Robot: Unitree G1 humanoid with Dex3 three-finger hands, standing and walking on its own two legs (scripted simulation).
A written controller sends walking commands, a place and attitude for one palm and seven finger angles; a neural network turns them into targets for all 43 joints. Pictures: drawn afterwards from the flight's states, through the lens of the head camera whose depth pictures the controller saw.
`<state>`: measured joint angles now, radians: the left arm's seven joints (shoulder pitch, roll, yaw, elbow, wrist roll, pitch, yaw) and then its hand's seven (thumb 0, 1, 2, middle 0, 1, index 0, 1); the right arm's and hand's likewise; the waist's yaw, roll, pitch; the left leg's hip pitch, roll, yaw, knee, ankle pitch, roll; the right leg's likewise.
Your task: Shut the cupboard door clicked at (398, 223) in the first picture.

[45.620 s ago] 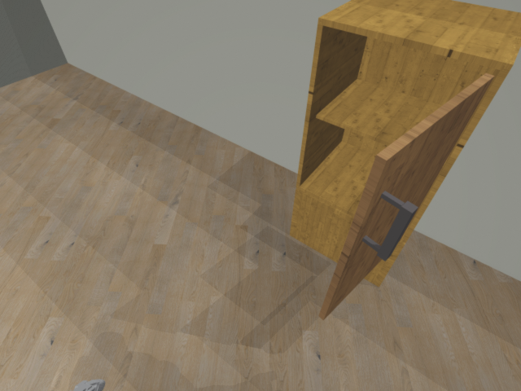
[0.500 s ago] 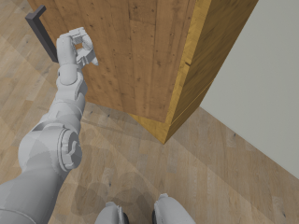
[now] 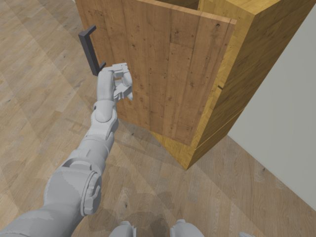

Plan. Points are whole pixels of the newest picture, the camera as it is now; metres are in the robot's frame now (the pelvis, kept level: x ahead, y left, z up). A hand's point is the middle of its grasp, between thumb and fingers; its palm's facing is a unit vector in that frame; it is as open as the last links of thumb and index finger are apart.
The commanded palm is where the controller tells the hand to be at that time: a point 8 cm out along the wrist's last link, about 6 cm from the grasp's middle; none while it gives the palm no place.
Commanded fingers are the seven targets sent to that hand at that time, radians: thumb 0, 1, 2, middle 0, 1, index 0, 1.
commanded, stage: draw the hand back to the body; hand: left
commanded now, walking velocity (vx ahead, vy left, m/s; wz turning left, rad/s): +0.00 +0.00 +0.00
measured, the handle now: (94, 51) +0.64 +0.16 +0.07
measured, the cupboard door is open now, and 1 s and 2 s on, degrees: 26 26 26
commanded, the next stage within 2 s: step back with the hand held close in 1.60 s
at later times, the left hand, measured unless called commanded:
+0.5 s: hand (82, 108) +0.37 +0.13 +0.15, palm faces -0.01 -1.00 -0.02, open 3.1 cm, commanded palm +0.33 +0.19 +0.15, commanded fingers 0.00 0.90 0.90 -1.16 -1.35 -1.16 -1.35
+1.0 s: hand out of the picture +0.25 +0.24 +0.20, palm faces +0.27 -0.91 -0.31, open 4.4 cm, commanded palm +0.21 +0.29 +0.22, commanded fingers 0.00 0.90 0.90 -0.47 -0.60 -0.47 -0.60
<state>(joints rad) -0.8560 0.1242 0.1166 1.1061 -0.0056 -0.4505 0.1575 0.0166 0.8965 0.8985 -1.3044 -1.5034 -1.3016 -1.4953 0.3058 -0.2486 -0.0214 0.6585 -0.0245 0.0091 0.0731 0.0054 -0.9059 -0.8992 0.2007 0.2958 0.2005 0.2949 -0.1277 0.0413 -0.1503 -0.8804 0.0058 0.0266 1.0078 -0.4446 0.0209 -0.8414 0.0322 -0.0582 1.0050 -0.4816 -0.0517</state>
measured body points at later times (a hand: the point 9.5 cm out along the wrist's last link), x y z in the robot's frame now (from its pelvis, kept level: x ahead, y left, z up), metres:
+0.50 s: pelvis +0.01 +0.01 +0.04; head +0.02 +0.00 +0.49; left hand +0.37 +0.19 +0.15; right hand +0.11 -0.26 -0.07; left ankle +0.02 +0.11 -0.67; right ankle +0.00 -0.09 -0.67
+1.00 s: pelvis +0.02 +0.03 +0.07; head +0.00 +0.00 +0.52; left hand +0.23 +0.29 +0.22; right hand +0.22 -0.17 -0.01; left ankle +0.02 +0.11 -0.67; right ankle +0.00 -0.09 -0.67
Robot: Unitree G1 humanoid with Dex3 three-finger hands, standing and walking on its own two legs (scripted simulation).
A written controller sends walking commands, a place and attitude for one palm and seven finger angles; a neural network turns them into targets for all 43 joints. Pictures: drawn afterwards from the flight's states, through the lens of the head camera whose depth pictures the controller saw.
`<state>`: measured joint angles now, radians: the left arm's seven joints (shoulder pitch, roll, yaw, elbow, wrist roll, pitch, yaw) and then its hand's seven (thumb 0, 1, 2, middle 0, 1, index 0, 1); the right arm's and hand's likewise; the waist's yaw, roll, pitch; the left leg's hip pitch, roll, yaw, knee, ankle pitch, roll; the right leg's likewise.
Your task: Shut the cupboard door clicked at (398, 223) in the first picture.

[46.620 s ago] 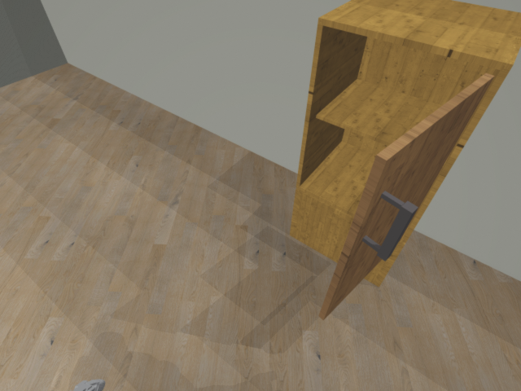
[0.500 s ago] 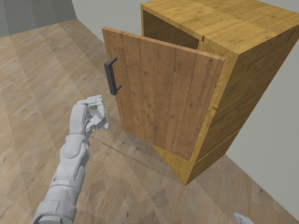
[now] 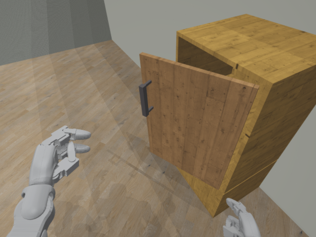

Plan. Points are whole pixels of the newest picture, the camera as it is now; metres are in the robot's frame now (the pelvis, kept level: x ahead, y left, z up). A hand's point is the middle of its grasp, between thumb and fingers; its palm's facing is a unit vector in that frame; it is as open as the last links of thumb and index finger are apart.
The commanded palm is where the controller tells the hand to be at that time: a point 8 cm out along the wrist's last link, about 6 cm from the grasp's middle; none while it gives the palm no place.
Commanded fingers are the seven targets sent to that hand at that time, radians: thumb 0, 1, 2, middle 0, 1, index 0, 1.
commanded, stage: draw the hand back to the body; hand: left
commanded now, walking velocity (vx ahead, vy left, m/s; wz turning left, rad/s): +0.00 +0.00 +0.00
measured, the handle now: (147, 98) +0.62 +0.12 +0.00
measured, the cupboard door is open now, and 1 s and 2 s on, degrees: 26 26 26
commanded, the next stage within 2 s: step back with the hand held close in 0.60 s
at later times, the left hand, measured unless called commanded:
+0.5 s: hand (40, 177) +0.18 +0.25 +0.14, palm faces +0.44 -0.81 -0.38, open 7.3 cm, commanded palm +0.13 +0.29 +0.17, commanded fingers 0.00 0.90 0.90 -0.20 -0.30 -0.20 -0.30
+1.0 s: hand (43, 173) +0.19 +0.25 +0.15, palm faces +0.36 -0.79 -0.49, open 7.4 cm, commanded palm +0.13 +0.29 +0.17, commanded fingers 0.00 0.90 0.90 -0.20 -0.30 -0.20 -0.30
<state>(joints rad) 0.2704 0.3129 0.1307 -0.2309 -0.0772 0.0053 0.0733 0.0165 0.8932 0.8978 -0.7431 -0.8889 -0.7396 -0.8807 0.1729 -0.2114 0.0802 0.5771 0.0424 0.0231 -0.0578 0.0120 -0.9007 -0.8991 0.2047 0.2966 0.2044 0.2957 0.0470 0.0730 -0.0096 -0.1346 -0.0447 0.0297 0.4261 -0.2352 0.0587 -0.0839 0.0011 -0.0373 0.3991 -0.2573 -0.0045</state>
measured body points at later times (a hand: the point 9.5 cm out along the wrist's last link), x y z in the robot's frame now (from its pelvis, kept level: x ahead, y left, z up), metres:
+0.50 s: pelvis -0.01 -0.01 +0.00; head -0.03 -0.03 +0.45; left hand +0.16 +0.30 +0.17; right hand +0.18 -0.23 -0.08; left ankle +0.00 +0.08 -0.74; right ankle -0.02 -0.12 -0.74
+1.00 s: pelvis -0.01 -0.01 +0.00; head -0.01 -0.03 +0.45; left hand +0.16 +0.29 +0.18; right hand +0.16 -0.26 -0.10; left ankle +0.00 +0.08 -0.74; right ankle -0.02 -0.12 -0.74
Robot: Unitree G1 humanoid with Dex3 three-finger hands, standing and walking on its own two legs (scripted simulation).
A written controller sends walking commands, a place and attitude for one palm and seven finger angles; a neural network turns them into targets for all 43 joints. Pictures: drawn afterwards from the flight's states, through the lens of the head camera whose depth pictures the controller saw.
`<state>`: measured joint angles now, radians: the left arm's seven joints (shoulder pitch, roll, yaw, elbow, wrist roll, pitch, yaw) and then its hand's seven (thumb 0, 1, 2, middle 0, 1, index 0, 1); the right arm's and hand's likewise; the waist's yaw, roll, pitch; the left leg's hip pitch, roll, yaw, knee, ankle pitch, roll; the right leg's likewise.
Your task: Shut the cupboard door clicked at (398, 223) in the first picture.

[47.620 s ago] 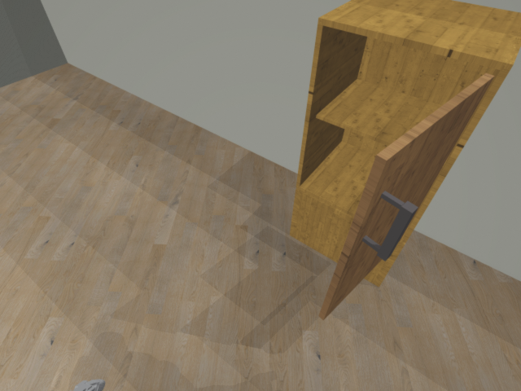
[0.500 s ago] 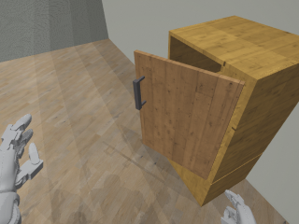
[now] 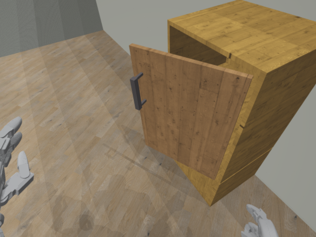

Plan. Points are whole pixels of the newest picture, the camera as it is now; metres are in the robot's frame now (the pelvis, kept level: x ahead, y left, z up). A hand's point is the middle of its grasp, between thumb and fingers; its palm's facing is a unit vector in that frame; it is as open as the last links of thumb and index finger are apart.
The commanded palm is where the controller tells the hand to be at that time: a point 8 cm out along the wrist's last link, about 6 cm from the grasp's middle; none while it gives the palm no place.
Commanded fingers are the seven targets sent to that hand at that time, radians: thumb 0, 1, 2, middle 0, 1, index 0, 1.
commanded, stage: step back with the hand held close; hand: left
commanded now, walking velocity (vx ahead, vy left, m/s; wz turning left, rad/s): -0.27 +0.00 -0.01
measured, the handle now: (139, 91) +0.63 +0.12 +0.01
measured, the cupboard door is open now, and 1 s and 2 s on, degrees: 26 26 26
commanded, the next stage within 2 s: stop stepping back and stand still in 1.06 s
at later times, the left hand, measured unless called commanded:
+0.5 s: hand out of the picture +0.12 +0.29 +0.16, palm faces +0.47 -0.76 -0.45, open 7.4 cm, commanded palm +0.05 +0.32 +0.18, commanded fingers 0.00 0.90 0.90 -0.20 -0.30 -0.20 -0.30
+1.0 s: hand out of the picture +0.01 +0.32 +0.19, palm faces +0.53 -0.73 -0.44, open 7.4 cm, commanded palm -0.05 +0.34 +0.18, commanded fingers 0.00 0.90 0.90 -0.20 -0.30 -0.20 -0.30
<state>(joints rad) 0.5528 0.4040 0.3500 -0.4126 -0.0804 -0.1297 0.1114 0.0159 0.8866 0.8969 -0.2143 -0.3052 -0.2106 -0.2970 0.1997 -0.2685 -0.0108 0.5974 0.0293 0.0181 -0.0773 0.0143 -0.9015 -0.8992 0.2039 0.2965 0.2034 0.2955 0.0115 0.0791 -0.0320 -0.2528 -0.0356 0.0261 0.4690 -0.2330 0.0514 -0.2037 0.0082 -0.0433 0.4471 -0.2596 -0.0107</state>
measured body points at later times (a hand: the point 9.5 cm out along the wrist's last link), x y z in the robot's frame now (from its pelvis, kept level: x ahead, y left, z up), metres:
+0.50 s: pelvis -0.08 +0.01 -0.02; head -0.08 +0.03 +0.43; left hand +0.09 +0.32 +0.18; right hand +0.10 -0.23 -0.09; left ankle +0.01 +0.09 -0.74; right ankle -0.02 -0.11 -0.74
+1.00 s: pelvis -0.17 +0.03 -0.02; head -0.17 +0.07 +0.43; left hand -0.02 +0.36 +0.21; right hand +0.01 -0.19 -0.09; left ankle +0.01 +0.10 -0.74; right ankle -0.29 -0.12 -0.69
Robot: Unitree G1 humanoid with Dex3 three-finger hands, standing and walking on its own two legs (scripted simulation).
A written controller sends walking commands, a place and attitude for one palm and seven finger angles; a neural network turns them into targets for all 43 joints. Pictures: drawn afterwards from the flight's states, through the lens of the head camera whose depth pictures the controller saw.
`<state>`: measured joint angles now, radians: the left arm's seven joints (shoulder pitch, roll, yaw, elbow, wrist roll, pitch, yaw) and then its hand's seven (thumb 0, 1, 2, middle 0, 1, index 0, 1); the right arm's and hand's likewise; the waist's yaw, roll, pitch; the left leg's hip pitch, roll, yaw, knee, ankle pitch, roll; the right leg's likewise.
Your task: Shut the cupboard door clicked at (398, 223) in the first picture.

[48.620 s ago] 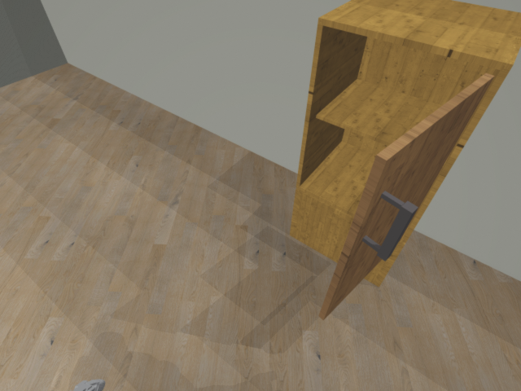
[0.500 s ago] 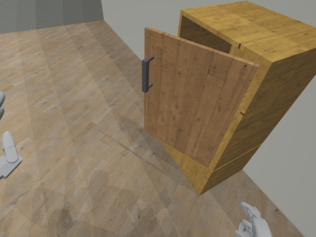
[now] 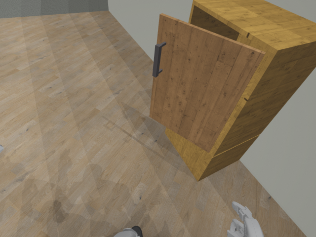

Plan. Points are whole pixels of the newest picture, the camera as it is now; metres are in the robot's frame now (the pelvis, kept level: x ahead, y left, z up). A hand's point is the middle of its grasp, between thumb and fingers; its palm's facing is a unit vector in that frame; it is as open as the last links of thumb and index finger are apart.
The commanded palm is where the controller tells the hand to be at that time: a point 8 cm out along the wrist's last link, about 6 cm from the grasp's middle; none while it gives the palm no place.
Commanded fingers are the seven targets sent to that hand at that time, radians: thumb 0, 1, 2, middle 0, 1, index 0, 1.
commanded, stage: step back with the hand held close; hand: left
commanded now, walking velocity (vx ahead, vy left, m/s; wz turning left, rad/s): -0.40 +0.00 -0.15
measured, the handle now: (159, 59) +0.80 +0.05 +0.03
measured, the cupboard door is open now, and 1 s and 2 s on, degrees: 26 26 26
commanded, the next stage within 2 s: stop stepping back and stand still in 0.06 s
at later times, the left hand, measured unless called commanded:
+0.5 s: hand out of the picture +0.03 +0.31 +0.20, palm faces +0.41 -0.82 -0.40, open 7.4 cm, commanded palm +0.03 +0.32 +0.20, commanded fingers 0.00 0.90 0.90 -0.20 -0.30 -0.20 -0.30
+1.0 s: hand out of the picture +0.01 +0.33 +0.19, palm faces +0.39 -0.75 -0.54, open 7.4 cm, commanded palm -0.05 +0.34 +0.20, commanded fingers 0.00 0.90 0.90 -0.20 -0.30 -0.20 -0.30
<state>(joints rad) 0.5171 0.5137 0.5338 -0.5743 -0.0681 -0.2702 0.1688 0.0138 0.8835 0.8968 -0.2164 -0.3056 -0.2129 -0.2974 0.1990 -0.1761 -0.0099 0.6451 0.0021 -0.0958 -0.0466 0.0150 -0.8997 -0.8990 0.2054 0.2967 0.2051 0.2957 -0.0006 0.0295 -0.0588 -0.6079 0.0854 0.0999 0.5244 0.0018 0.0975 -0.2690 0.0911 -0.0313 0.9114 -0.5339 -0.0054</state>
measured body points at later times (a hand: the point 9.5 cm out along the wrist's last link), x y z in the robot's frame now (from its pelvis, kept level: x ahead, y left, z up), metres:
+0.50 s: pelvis -0.17 +0.05 +0.01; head -0.21 +0.11 +0.46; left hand +0.00 +0.35 +0.22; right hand -0.09 -0.23 -0.06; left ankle -0.15 +0.16 -0.65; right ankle -0.21 -0.12 -0.71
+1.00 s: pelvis -0.24 +0.07 +0.01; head -0.25 +0.06 +0.46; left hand -0.02 +0.37 +0.22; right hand -0.14 -0.19 -0.09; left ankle -0.19 +0.18 -0.70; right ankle -0.30 -0.04 -0.72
